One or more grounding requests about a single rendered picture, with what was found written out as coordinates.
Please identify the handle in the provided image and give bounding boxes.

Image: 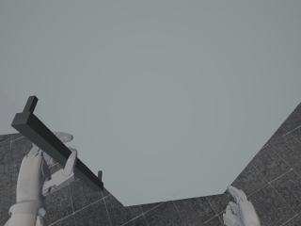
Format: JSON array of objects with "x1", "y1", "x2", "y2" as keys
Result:
[{"x1": 11, "y1": 95, "x2": 103, "y2": 192}]

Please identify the robot right hand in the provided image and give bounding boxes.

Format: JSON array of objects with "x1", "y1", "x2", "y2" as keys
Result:
[{"x1": 223, "y1": 185, "x2": 261, "y2": 226}]

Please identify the fridge door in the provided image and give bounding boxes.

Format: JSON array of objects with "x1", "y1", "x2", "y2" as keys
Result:
[{"x1": 0, "y1": 0, "x2": 301, "y2": 207}]

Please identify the left robot forearm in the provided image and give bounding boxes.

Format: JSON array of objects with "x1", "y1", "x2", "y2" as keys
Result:
[{"x1": 4, "y1": 200, "x2": 48, "y2": 226}]

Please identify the robot left hand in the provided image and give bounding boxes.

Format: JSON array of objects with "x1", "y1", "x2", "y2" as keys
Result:
[{"x1": 16, "y1": 131, "x2": 78, "y2": 203}]

